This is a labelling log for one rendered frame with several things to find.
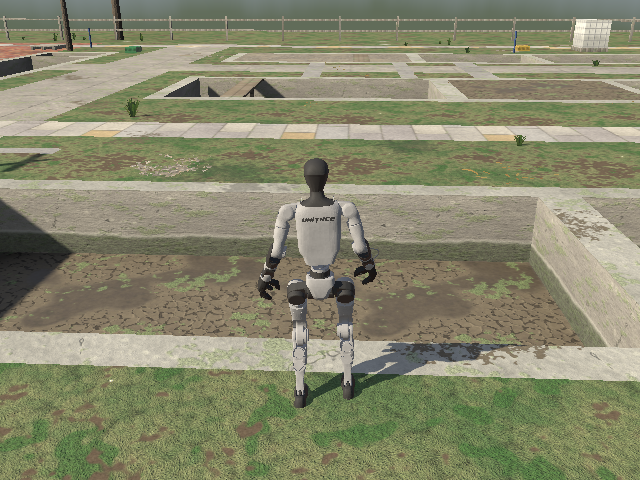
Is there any robot right upper arm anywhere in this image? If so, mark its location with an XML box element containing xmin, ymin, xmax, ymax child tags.
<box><xmin>338</xmin><ymin>201</ymin><xmax>368</xmax><ymax>255</ymax></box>

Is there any robot head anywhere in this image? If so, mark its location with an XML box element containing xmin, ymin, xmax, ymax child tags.
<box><xmin>300</xmin><ymin>158</ymin><xmax>335</xmax><ymax>207</ymax></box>

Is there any robot left forearm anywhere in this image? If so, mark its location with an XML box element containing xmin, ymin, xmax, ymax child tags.
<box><xmin>260</xmin><ymin>243</ymin><xmax>281</xmax><ymax>282</ymax></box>

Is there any robot left upper arm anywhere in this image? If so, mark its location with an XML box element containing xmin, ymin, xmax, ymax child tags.
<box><xmin>271</xmin><ymin>203</ymin><xmax>297</xmax><ymax>259</ymax></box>

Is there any left robot hand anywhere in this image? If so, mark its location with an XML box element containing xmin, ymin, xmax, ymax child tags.
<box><xmin>257</xmin><ymin>272</ymin><xmax>280</xmax><ymax>300</ymax></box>

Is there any right robot hand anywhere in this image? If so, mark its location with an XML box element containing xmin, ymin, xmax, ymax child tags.
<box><xmin>354</xmin><ymin>265</ymin><xmax>377</xmax><ymax>285</ymax></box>

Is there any robot right forearm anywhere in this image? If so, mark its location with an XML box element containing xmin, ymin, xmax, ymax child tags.
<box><xmin>357</xmin><ymin>238</ymin><xmax>375</xmax><ymax>270</ymax></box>

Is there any left robot thigh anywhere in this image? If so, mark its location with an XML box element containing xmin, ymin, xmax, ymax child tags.
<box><xmin>287</xmin><ymin>279</ymin><xmax>309</xmax><ymax>346</ymax></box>

